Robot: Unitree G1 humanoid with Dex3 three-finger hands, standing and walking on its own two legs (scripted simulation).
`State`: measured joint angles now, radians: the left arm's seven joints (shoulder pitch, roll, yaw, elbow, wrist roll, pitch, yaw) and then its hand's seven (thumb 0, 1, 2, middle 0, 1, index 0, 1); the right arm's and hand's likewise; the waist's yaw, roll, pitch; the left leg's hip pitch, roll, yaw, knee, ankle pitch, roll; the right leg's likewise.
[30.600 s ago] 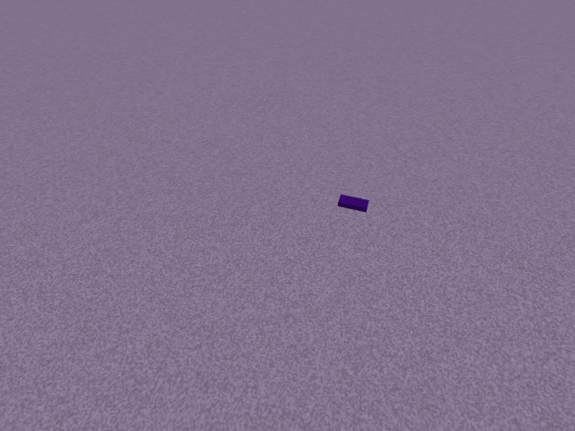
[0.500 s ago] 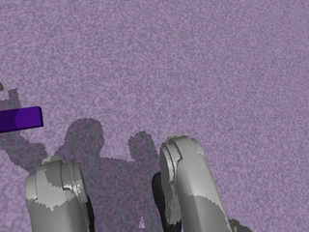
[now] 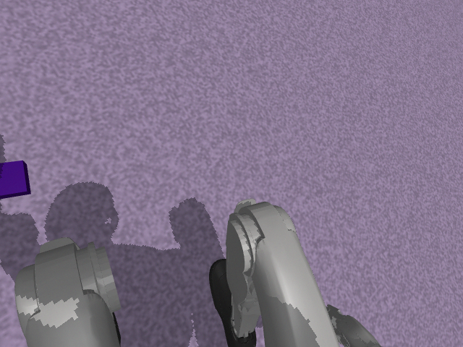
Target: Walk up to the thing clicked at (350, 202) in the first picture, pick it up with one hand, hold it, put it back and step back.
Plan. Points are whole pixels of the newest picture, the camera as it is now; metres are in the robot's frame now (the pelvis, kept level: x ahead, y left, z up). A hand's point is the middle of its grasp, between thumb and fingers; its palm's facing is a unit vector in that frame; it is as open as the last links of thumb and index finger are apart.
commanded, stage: rest palm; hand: left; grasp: from above
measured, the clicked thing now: out of the picture +0.44 +0.35 -0.28
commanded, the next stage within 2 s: close in 1.60 s
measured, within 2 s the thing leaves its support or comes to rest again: neither
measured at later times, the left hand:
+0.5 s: hand out of the picture +0.42 +0.34 -0.24, palm faces -0.47 -0.14 -0.87, open 14.5 cm
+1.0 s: hand out of the picture +0.42 +0.34 -0.25, palm faces -0.45 -0.12 -0.88, open 14.4 cm
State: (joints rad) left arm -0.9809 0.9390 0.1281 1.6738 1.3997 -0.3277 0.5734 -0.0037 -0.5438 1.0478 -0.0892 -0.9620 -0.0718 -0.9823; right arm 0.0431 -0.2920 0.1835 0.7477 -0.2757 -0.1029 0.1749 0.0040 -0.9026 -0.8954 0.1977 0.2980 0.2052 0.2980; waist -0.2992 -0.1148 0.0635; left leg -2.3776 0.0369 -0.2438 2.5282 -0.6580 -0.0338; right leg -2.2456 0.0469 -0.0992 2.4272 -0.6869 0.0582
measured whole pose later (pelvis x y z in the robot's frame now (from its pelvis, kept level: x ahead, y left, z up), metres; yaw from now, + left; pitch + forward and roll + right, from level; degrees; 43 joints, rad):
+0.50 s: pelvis +0.01 +0.00 -0.01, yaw -2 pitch +26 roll -12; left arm -0.91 1.00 0.18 1.64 1.33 -0.36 0.57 0.00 -0.58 1.07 -0.08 -0.92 -0.05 -0.96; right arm 0.04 -0.32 0.24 0.73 -0.33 -0.15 0.21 0.01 -0.90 -0.90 0.20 0.30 0.21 0.30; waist -0.31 -0.14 0.14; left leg -2.36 0.04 -0.29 2.58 -0.71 -0.05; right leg -2.22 0.07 -0.13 2.45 -0.71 0.07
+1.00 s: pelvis +0.01 +0.01 -0.01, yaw -3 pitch +25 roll -13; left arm -0.91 0.98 0.13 1.69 1.31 -0.30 0.64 0.00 -0.56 1.04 -0.08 -0.94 -0.05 -0.97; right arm -0.01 -0.32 0.26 0.73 -0.32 -0.22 0.25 0.00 -0.91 -0.90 0.20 0.30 0.21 0.30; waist -0.31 -0.15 0.14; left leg -2.36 0.04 -0.30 2.60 -0.72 -0.03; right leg -2.21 0.07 -0.13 2.45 -0.72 0.07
